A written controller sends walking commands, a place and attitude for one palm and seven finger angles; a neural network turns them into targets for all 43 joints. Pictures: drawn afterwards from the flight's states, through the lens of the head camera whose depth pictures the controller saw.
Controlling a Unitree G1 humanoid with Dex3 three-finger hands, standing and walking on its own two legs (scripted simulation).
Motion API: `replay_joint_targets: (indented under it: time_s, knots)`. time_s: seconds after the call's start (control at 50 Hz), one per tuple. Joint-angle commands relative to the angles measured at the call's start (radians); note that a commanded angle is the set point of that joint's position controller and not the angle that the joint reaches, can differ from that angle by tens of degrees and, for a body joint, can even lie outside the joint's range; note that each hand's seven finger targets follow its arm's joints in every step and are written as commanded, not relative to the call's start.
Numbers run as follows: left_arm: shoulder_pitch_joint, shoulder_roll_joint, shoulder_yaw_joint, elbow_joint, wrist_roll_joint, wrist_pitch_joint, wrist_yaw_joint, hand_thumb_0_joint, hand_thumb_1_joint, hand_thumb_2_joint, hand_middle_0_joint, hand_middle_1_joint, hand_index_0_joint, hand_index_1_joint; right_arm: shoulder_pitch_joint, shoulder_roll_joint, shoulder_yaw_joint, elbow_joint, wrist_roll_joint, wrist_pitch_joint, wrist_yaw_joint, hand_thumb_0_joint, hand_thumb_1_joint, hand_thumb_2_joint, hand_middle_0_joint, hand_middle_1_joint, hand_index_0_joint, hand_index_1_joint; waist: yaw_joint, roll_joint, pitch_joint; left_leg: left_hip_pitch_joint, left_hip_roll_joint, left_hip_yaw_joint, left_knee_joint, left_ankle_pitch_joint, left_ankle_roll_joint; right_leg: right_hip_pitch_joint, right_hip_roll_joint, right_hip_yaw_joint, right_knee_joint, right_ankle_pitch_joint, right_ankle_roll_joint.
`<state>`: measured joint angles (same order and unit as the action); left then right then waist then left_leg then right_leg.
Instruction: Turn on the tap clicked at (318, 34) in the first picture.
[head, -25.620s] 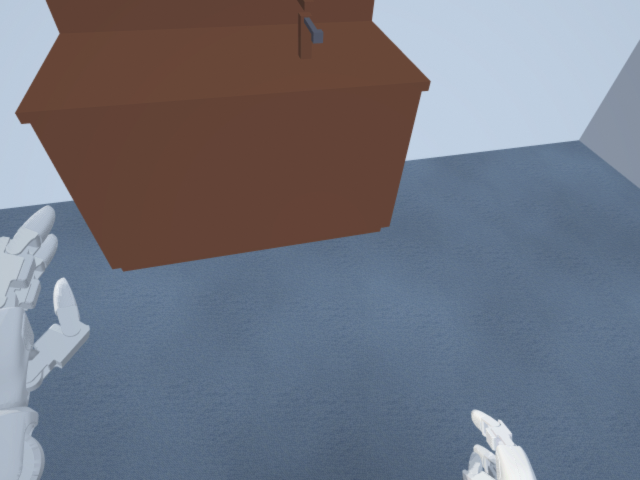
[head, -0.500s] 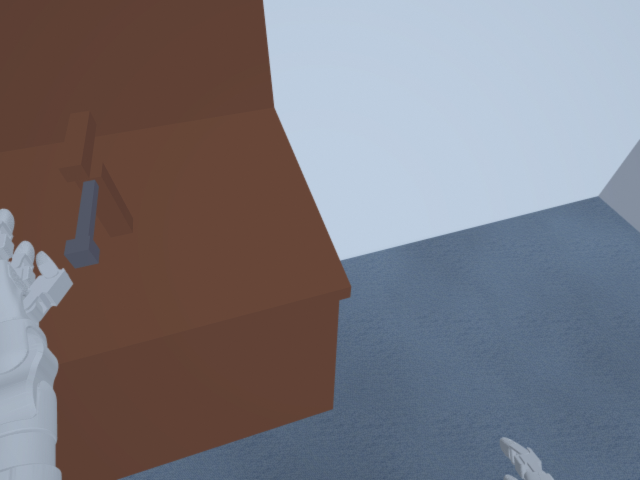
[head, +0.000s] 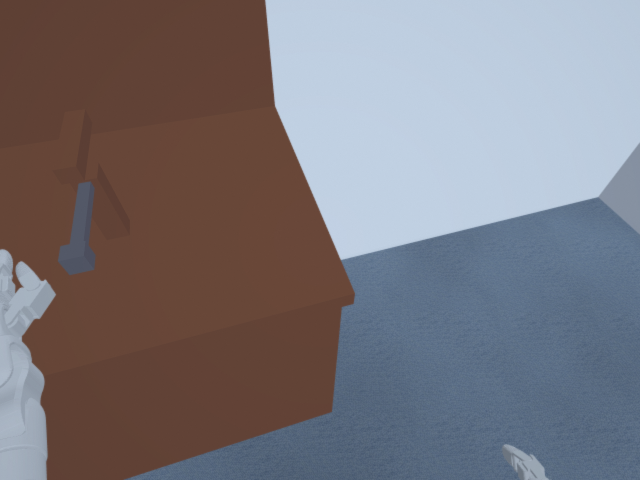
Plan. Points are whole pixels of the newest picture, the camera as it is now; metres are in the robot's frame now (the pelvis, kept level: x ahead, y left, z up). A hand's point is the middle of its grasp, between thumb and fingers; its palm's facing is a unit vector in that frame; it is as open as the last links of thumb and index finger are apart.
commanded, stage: reach beside the lever's end, fingers flat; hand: left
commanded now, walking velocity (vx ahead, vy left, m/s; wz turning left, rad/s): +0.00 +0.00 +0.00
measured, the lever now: (77, 258) +0.34 +0.32 +0.10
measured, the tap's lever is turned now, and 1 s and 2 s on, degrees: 0 9 33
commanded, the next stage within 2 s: push the lever round in 0.08 s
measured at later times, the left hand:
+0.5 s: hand (71, 278) +0.31 +0.32 +0.09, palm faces +0.57 -0.82 -0.09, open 7.8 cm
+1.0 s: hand (92, 272) +0.32 +0.30 +0.10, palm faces +0.58 -0.81 -0.08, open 7.8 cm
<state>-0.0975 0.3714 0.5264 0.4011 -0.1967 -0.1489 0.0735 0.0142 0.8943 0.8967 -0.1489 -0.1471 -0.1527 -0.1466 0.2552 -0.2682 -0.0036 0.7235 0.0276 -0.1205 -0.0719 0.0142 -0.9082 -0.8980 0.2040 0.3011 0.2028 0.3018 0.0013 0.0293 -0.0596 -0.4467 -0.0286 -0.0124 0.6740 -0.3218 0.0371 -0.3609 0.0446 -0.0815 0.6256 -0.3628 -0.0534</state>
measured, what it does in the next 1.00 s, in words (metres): stands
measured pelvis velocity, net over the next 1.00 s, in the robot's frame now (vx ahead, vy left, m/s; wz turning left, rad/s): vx -0.01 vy -0.01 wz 0.00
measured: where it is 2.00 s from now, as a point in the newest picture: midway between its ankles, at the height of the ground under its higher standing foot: outside the picture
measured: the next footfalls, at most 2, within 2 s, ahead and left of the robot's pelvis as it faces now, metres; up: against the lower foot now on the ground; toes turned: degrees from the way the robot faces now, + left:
none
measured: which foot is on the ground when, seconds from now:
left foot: down 0.00-1.00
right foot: down 0.00-1.00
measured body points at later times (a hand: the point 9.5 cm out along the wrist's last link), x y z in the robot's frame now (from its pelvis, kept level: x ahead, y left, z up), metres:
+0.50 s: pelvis -0.01 +0.00 +0.00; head +0.01 +0.00 +0.45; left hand +0.28 +0.36 +0.10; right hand +0.12 -0.26 -0.11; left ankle +0.01 +0.09 -0.72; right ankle -0.03 -0.08 -0.72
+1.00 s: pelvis -0.01 -0.01 +0.00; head +0.01 -0.02 +0.45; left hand +0.29 +0.34 +0.10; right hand +0.13 -0.27 -0.11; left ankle +0.01 +0.09 -0.72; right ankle -0.03 -0.08 -0.72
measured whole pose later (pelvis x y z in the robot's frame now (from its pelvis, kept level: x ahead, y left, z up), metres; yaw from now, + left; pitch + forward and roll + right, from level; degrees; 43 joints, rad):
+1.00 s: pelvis -0.01 -0.01 +0.00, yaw +0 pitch +5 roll -1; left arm -0.19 0.32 0.43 0.44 -0.17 -0.13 0.16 0.03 0.91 0.90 -0.15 -0.15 -0.15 -0.15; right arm 0.24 -0.26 0.01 0.72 0.03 -0.10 -0.07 0.01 -0.91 -0.90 0.20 0.30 0.20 0.30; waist -0.01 0.04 -0.06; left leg -0.45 -0.02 -0.02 0.67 -0.31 0.03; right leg -0.36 0.05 -0.09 0.63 -0.35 -0.07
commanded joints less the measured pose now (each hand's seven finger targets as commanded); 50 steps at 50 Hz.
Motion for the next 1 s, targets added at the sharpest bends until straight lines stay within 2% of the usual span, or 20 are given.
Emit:
replay_joint_targets:
  time_s: [0.0,0.04,0.12,0.18,0.3,0.38,0.4,0.5,0.56,0.58,0.64,0.66,0.68,0.7,0.72,0.76,0.78,0.9,0.96,0.98]
  knots:
    - [-0.324,0.303,0.023,-0.264,0.010,-0.096,-0.008,0.000,0.900,0.900,-0.150,-0.150,-0.150,-0.150,-0.044,-0.143,-0.044,-0.115,0.001,-0.047,-0.023,0.000,-0.900,-0.900,0.200,0.300,0.200,0.300,-0.016,0.119,-0.221,0.210,0.019,-0.071,-0.072,0.291,-0.011,-0.010,-0.013,0.063,-0.072,0.267,0.024]
    - [-0.343,0.281,-0.008,-0.223,0.005,-0.072,-0.021,0.000,0.900,0.900,-0.150,-0.150,-0.150,-0.150,-0.048,-0.145,-0.039,-0.113,0.007,-0.048,-0.030,0.000,-0.900,-0.900,0.200,0.300,0.200,0.300,-0.027,0.084,-0.202,0.200,0.020,-0.080,-0.080,0.262,-0.012,-0.025,-0.013,0.056,-0.077,0.244,0.025]
    - [-0.327,0.283,-0.001,-0.147,-0.006,-0.019,-0.028,0.000,0.900,0.900,-0.150,-0.150,-0.150,-0.150,-0.049,-0.151,-0.036,-0.124,0.014,-0.040,-0.037,0.000,-0.900,-0.900,0.200,0.300,0.200,0.300,-0.012,0.007,-0.194,0.157,0.013,-0.076,-0.096,0.227,-0.009,0.004,-0.017,0.052,-0.089,0.243,0.028]
    - [-0.281,0.293,0.024,-0.170,0.001,-0.008,-0.006,0.000,0.900,0.900,-0.150,-0.150,-0.150,-0.150,-0.049,-0.143,-0.037,-0.137,0.012,-0.034,-0.030,0.000,-0.900,-0.900,0.200,0.300,0.200,0.300,0.013,0.046,-0.231,0.174,0.012,-0.069,-0.093,0.284,-0.014,0.036,-0.018,0.053,-0.083,0.289,0.026]
    - [-0.258,0.272,0.020,-0.232,0.023,-0.051,0.048,0.000,0.900,0.900,-0.150,-0.150,-0.150,-0.150,-0.045,-0.135,-0.041,-0.144,-0.001,-0.030,-0.008,0.000,-0.900,-0.900,0.200,0.300,0.200,0.300,0.015,0.068,-0.239,0.189,0.021,-0.073,-0.080,0.323,-0.019,0.028,-0.012,0.052,-0.070,0.298,0.026]
    - [-0.326,0.247,-0.020,-0.219,0.026,-0.051,0.049,0.000,0.900,0.900,-0.150,-0.150,-0.150,-0.150,-0.057,-0.138,-0.034,-0.134,0.006,-0.024,-0.012,0.000,-0.900,-0.900,0.200,0.300,0.200,0.300,-0.016,0.047,-0.183,0.154,0.019,-0.070,-0.087,0.232,-0.009,0.002,-0.014,0.058,-0.084,0.246,0.028]
    - [-0.340,0.271,-0.001,-0.212,0.024,-0.049,0.047,0.000,0.900,0.900,-0.150,-0.150,-0.150,-0.150,-0.059,-0.139,-0.035,-0.132,0.007,-0.023,-0.015,0.000,-0.900,-0.900,0.200,0.300,0.200,0.300,-0.013,0.053,-0.170,0.148,0.018,-0.066,-0.090,0.218,-0.008,0.002,-0.015,0.061,-0.089,0.239,0.026]
    - [-0.377,0.245,-0.042,-0.267,0.036,-0.061,0.057,0.000,0.900,0.900,-0.150,-0.150,-0.150,-0.150,-0.065,-0.136,-0.035,-0.131,0.002,-0.030,-0.019,0.000,-0.900,-0.900,0.200,0.300,0.200,0.300,-0.013,0.104,-0.217,0.192,0.019,-0.077,-0.091,0.223,-0.011,-0.002,-0.015,0.061,-0.085,0.222,0.022]
    - [-0.368,0.262,-0.023,-0.239,0.039,-0.060,0.069,0.000,0.900,0.900,-0.150,-0.150,-0.150,-0.150,-0.064,-0.137,-0.035,-0.120,0.002,-0.025,-0.021,0.000,-0.900,-0.900,0.200,0.300,0.200,0.300,-0.014,0.053,-0.211,0.172,0.021,-0.076,-0.089,0.213,-0.008,0.007,-0.014,0.061,-0.087,0.225,0.025]
    - [-0.385,0.219,-0.059,-0.240,0.034,-0.063,0.068,0.000,0.900,0.900,-0.150,-0.150,-0.150,-0.150,-0.065,-0.134,-0.034,-0.125,0.004,-0.027,-0.020,0.000,-0.900,-0.900,0.200,0.300,0.200,0.300,-0.020,0.050,-0.216,0.173,0.019,-0.079,-0.092,0.202,-0.010,0.004,-0.015,0.059,-0.085,0.217,0.026]
    - [-0.395,0.231,-0.049,-0.210,0.025,-0.061,0.074,0.000,0.900,0.900,-0.150,-0.150,-0.150,-0.150,-0.069,-0.139,-0.033,-0.124,0.005,-0.030,-0.022,0.000,-0.900,-0.900,0.200,0.300,0.200,0.300,-0.023,0.019,-0.204,0.149,0.013,-0.067,-0.088,0.175,-0.001,0.008,-0.017,0.066,-0.095,0.216,0.031]
    - [-0.419,0.266,-0.023,-0.205,0.035,-0.066,0.082,0.000,0.900,0.900,-0.150,-0.150,-0.150,-0.150,-0.067,-0.137,-0.031,-0.110,0.006,-0.025,-0.024,0.000,-0.900,-0.900,0.200,0.300,0.200,0.300,-0.020,0.029,-0.194,0.144,0.016,-0.070,-0.091,0.168,-0.002,0.010,-0.018,0.067,-0.095,0.208,0.029]
    - [-0.410,0.230,-0.049,-0.202,0.034,-0.064,0.080,0.000,0.900,0.900,-0.150,-0.150,-0.150,-0.150,-0.067,-0.134,-0.032,-0.120,0.004,-0.025,-0.021,0.000,-0.900,-0.900,0.200,0.300,0.200,0.300,-0.022,0.042,-0.206,0.149,0.011,-0.061,-0.087,0.176,0.001,0.013,-0.020,0.071,-0.096,0.221,0.030]
    - [-0.399,0.263,-0.021,-0.189,0.035,-0.061,0.082,0.000,0.900,0.900,-0.150,-0.150,-0.150,-0.150,-0.065,-0.137,-0.033,-0.119,0.004,-0.024,-0.021,0.000,-0.900,-0.900,0.200,0.300,0.200,0.300,-0.018,0.023,-0.208,0.140,0.011,-0.060,-0.086,0.184,0.001,0.025,-0.020,0.071,-0.094,0.234,0.030]
    - [-0.423,0.247,-0.048,-0.207,0.039,-0.062,0.078,0.000,0.900,0.900,-0.150,-0.150,-0.150,-0.150,-0.068,-0.136,-0.031,-0.124,0.003,-0.024,-0.020,0.000,-0.900,-0.900,0.200,0.300,0.200,0.300,-0.021,0.041,-0.228,0.145,0.008,-0.054,-0.081,0.194,0.002,0.031,-0.023,0.075,-0.090,0.249,0.031]
    - [-0.393,0.275,-0.017,-0.202,0.049,-0.061,0.083,0.000,0.900,0.900,-0.150,-0.150,-0.150,-0.150,-0.064,-0.134,-0.032,-0.119,0.004,-0.020,-0.018,0.000,-0.900,-0.900,0.200,0.300,0.200,0.300,-0.009,0.066,-0.221,0.149,0.012,-0.055,-0.081,0.209,0.000,0.036,-0.022,0.073,-0.090,0.257,0.027]
    - [-0.395,0.236,-0.052,-0.195,0.045,-0.059,0.081,0.000,0.900,0.900,-0.150,-0.150,-0.150,-0.150,-0.067,-0.130,-0.029,-0.126,0.004,-0.018,-0.016,0.000,-0.900,-0.900,0.200,0.300,0.200,0.300,-0.016,0.070,-0.217,0.151,0.010,-0.054,-0.082,0.204,0.000,0.030,-0.022,0.073,-0.090,0.255,0.028]
    - [-0.376,0.228,-0.041,-0.188,0.028,-0.058,0.082,0.000,0.900,0.900,-0.150,-0.150,-0.150,-0.150,-0.068,-0.131,-0.033,-0.131,0.007,-0.016,-0.013,0.000,-0.900,-0.900,0.200,0.300,0.200,0.300,-0.013,0.028,-0.211,0.139,0.010,-0.047,-0.076,0.214,0.004,0.042,-0.022,0.076,-0.095,0.286,0.032]
    - [-0.415,0.193,-0.072,-0.207,0.040,-0.061,0.107,0.000,0.900,0.900,-0.150,-0.150,-0.150,-0.150,-0.076,-0.126,-0.031,-0.127,0.008,-0.015,-0.011,0.000,-0.900,-0.900,0.200,0.300,0.200,0.300,-0.020,0.047,-0.187,0.143,0.011,-0.051,-0.076,0.197,0.003,0.018,-0.022,0.075,-0.096,0.259,0.031]
    - [-0.440,0.151,-0.113,-0.221,0.043,-0.063,0.116,0.000,0.900,0.900,-0.150,-0.150,-0.150,-0.150,-0.077,-0.125,-0.030,-0.129,0.005,-0.017,-0.008,0.000,-0.900,-0.900,0.200,0.300,0.200,0.300,-0.029,0.053,-0.200,0.154,0.011,-0.053,-0.075,0.195,0.002,0.009,-0.023,0.072,-0.092,0.257,0.031]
